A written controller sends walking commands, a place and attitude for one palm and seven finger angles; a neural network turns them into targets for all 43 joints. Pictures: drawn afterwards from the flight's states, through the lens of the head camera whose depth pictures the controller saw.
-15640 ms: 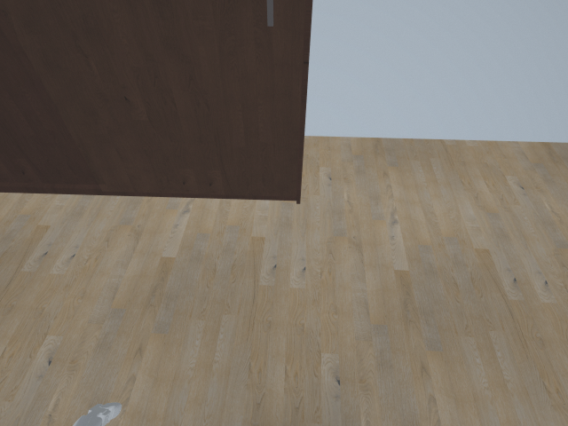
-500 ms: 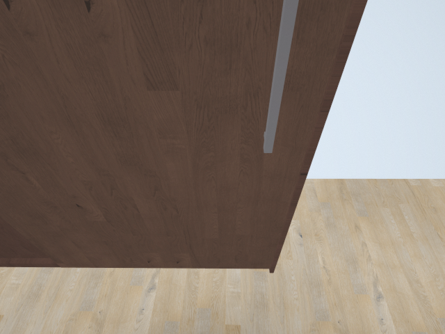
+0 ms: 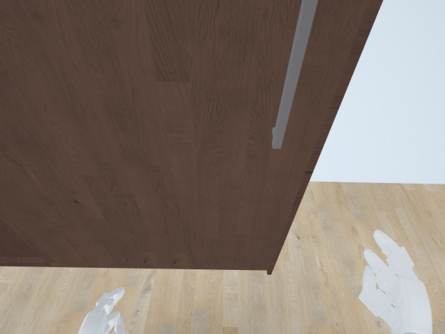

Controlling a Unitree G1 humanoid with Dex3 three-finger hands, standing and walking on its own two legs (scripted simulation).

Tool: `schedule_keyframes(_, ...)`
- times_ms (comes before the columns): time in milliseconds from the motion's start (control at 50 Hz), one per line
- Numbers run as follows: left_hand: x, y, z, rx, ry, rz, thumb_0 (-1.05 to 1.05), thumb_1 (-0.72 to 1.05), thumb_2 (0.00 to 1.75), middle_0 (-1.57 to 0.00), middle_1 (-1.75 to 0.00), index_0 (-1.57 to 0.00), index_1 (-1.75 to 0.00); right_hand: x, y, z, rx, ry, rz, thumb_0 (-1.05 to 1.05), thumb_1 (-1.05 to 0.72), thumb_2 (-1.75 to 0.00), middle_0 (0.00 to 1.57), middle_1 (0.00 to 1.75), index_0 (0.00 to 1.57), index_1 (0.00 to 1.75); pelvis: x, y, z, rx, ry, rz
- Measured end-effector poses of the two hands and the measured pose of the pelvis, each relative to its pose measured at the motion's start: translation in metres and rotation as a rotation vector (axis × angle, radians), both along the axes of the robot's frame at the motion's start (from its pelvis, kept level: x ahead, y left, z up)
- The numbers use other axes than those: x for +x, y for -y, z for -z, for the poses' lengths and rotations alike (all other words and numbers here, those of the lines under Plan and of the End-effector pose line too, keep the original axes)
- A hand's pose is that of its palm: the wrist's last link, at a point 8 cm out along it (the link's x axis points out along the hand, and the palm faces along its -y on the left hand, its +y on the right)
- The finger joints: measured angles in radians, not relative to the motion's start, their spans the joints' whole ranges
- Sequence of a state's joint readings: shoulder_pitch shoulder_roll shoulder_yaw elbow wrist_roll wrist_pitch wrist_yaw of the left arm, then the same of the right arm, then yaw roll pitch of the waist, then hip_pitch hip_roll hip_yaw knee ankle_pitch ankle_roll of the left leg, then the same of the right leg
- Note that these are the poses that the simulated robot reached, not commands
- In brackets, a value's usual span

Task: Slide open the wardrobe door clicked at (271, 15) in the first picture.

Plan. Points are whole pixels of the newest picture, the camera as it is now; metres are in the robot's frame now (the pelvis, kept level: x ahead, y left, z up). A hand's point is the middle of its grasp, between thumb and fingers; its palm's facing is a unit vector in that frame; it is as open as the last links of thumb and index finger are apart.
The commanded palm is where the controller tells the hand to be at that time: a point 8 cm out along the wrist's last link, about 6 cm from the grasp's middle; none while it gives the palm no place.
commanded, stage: raise the hand with hooked fingers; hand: right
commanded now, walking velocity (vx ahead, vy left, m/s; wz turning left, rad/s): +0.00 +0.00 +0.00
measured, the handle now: (290, 74) +0.50 -0.07 +0.24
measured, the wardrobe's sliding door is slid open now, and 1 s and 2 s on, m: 0.00 0.00 0.00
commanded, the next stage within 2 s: move the hooked fingers beside the handle in 1.88 s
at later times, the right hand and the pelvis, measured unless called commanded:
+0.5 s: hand (396, 290) +0.21 -0.23 +0.06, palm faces -0.03 +1.00 -0.08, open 10.4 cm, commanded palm +0.17 -0.28 +0.08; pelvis -0.01 +0.03 -0.02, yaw -1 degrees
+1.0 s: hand out of the picture +0.24 -0.29 +0.16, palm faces +0.02 +0.99 -0.10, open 13.2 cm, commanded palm +0.20 -0.32 +0.18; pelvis +0.00 -0.01 +0.01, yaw -1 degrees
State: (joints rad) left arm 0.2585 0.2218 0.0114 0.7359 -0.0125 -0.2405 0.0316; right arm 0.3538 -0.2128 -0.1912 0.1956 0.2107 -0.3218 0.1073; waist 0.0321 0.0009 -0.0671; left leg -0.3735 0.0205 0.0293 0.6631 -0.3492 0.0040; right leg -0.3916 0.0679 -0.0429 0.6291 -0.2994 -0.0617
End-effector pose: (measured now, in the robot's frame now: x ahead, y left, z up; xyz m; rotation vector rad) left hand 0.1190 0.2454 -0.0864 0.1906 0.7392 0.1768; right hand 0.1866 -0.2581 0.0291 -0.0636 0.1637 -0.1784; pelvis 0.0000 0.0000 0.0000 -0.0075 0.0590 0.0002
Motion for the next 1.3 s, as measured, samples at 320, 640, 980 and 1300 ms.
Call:
schedule_keyframes(320,0.071,-0.031,-0.022,0.113,0.237,0.139,0.01,0.91,0.9,-0.2,-0.3,-0.2,-0.3,-0.047,0.014,-0.007,-0.014,0.157,-0.109,0.02,-0.47,-0.71,0.24,0.58,0.23,0.58,-0.012,-0.035,0.033,0.048,-0.059,0.041)
schedule_keyframes(640,0.02,-0.015,-0.017,0.047,0.15,0.042,0.02,0.9,0.9,-0.2,-0.3,-0.21,-0.3,0.013,0.043,-0.067,-0.005,0.167,-0.205,0.01,-0.1,-0.55,0.26,0.82,0.26,0.82,-0.004,-0.016,0.008,0.04,-0.021,-0.003)
schedule_keyframes(980,0.067,0.044,-0.052,0.026,0.275,0.149,0.02,0.9,0.9,-0.2,-0.3,-0.21,-0.3,0.029,0.079,-0.129,-0.045,0.249,-0.172,0.0,0.3,-0.38,0.29,1.08,0.29,1.07,-0.001,0.014,-0.006,0.043,0.067,0.019)
schedule_keyframes(1300,0.076,0.065,-0.048,-0.029,0.223,0.202,0.02,0.9,0.9,-0.2,-0.3,-0.21,-0.3,0.049,0.097,-0.192,-0.091,0.261,-0.158,-0.01,0.49,-0.3,0.31,1.2,0.3,1.19,-0.002,0.015,-0.013,0.032,0.096,0.033)
